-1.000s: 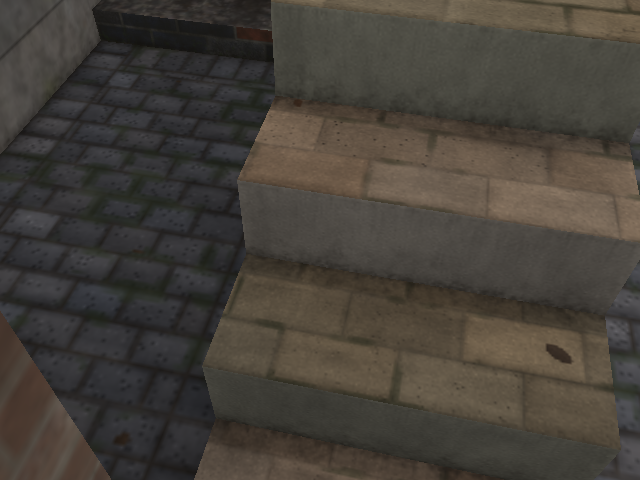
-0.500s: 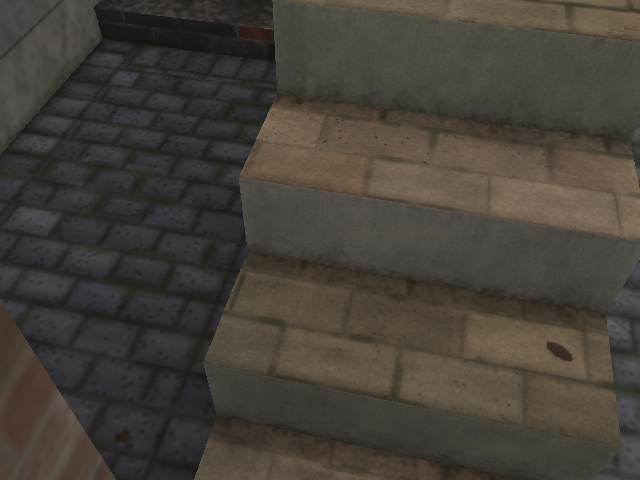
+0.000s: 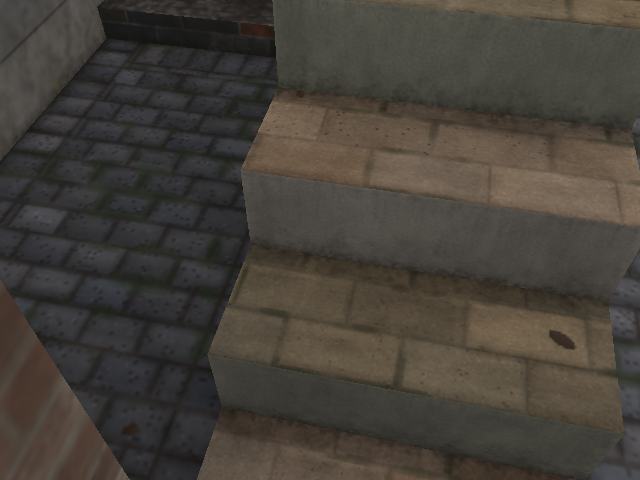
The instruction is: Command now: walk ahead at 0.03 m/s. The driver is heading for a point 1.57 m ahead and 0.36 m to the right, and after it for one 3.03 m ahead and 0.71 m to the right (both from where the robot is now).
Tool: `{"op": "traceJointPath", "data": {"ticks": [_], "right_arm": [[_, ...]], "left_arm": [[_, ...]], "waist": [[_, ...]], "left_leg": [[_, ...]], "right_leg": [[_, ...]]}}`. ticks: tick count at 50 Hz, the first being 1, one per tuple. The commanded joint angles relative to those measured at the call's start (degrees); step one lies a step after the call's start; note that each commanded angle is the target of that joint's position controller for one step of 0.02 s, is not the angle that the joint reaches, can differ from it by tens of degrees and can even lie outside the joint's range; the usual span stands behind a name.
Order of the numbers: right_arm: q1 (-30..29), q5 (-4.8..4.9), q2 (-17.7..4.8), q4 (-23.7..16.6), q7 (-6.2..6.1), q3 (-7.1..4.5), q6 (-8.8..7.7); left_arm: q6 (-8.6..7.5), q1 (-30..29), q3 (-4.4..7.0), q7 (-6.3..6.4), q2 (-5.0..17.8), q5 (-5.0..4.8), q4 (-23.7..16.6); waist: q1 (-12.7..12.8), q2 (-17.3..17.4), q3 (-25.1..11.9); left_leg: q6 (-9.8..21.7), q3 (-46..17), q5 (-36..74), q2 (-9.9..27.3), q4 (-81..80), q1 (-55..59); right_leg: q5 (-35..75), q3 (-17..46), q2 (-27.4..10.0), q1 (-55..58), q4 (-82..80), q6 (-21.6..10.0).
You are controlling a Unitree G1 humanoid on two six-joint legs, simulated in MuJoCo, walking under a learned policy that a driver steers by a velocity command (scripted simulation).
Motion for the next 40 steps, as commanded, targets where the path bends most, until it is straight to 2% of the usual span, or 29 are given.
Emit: {"op": "traceJointPath", "data": {"ticks": [1,8,9,16,27,29,30,31,32,33,35,36,40], "right_arm": [[2.81,0.0,-6.08,-1.22,0.32,-1.44,-1.15],[5.23,0.1,-6.42,-1.47,-0.37,-1.76,-1.07],[4.87,0.1,-7.1,-2.1,-0.27,-2.15,-0.84],[6.79,0.22,-6.41,-2.89,-0.53,-2.6,-0.37],[8.43,0.38,-6.42,-3.92,-0.84,-3.3,-0.55],[7.75,0.52,-6.17,-4.51,-0.59,-3.22,-0.68],[8.37,0.45,-5.46,-4.24,-0.67,-3.05,-0.64],[6.36,-1.71,-1.58,-4.12,-1.83,-1.59,0.97],[7.13,-2.13,-1.56,-4.16,-2.45,-1.4,1.75],[7.29,-2.03,-2.66,-4.22,-2.7,-1.46,2.14],[7.27,-1.71,-3.56,-4.46,-2.68,-1.39,1.91],[7.33,-1.43,-3.35,-4.4,-2.69,-1.3,1.57],[6.6,-1.36,-2.53,-4.97,-2.74,-1.05,0.42]], "left_arm": [[0.68,2.45,1.77,0.86,5.95,0.1,-1.48],[0.65,4.17,2.21,0.92,5.94,-0.09,-0.45],[0.71,3.56,2.4,0.84,6.5,0.21,-0.65],[0.84,4.57,2.6,1.11,6.05,0.02,-0.12],[0.91,3.68,2.75,1.17,5.44,0.06,-0.35],[1.09,2.98,2.78,0.89,5.12,-0.17,-0.49],[1.16,3.27,2.58,0.92,4.54,-0.03,-0.3],[-0.35,2.88,1.3,-0.25,1.16,-0.02,-0.69],[-1.01,2.94,1.04,-0.46,1.06,-0.05,-0.4],[-1.3,2.36,1.1,-0.49,2.09,0.08,-0.54],[-1.55,1.08,1.03,-0.5,3.23,0.25,-1.24],[-1.68,0.79,1.06,-0.43,3.4,0.13,-1.63],[-2.29,0.17,0.98,-0.3,3.17,-0.22,-2.36]], "waist": [[0.46,0.69,1.76],[0.2,-0.78,1.4],[-0.01,-0.49,1.0],[0.09,-0.68,0.95],[0.25,-0.52,0.75],[0.44,-0.7,0.93],[0.51,-0.81,-0.02],[1.03,-1.84,1.41],[0.69,-3.1,1.14],[0.4,-3.52,1.92],[0.16,-3.49,2.34],[0.35,-2.62,2.08],[0.6,-1.24,1.51]], "left_leg": [[-0.7,-3.38,3.0,3.87,-4.34,-8.51],[-0.65,-3.32,3.46,3.89,-3.81,-7.97],[-0.59,-3.1,3.58,3.89,-3.49,-7.76],[-0.8,-3.13,3.26,4.1,-3.39,-7.93],[-1.27,-3.13,3.64,4.55,-3.27,-8.07],[-1.18,-3.27,3.29,4.63,-3.71,-8.25],[-1.17,-2.86,0.93,4.35,-4.13,-8.01],[0.45,-2.32,1.6,3.82,-3.29,-7.86],[0.8,-2.03,0.78,3.64,-3.33,-6.47],[1.14,-1.77,0.26,3.47,-3.17,-6.65],[1.53,-1.51,0.11,3.31,-3.16,-7.01],[1.53,-1.38,0.6,3.14,-3.07,-7.23],[1.93,-1.34,2.35,3.2,-2.87,-7.5]], "right_leg": [[2.93,6.56,-5.9,3.13,-2.52,-1.96],[4.64,7.15,-5.91,1.91,-2.25,-2.28],[6.21,7.3,-6.24,1.91,-1.88,-2.31],[6.37,7.89,-6.46,1.67,-1.99,-2.7],[6.91,8.53,-6.59,2.23,-2.21,-2.99],[6.91,8.41,-6.38,2.4,-2.23,-2.76],[2.89,8.62,-6.35,2.91,-3.19,-2.77],[0.13,8.69,-7.73,2.32,-5.66,-2.53],[-4.85,9.86,-7.7,1.37,-7.34,-2.4],[-8.0,10.34,-7.39,1.14,-8.34,-2.38],[-9.71,10.7,-7.41,1.29,-8.99,-2.74],[-9.08,10.95,-7.54,2.06,-8.95,-2.97],[-3.83,9.87,-7.24,4.08,-6.92,-3.93]]}}
Keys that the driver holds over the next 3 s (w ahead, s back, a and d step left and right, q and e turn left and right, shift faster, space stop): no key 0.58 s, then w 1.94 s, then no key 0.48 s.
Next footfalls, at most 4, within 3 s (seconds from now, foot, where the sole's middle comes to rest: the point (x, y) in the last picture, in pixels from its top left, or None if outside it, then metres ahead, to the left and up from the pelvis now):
none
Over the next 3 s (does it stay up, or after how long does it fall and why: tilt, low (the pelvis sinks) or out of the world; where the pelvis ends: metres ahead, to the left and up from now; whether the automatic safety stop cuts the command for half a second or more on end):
stays up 0.00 0.00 0.00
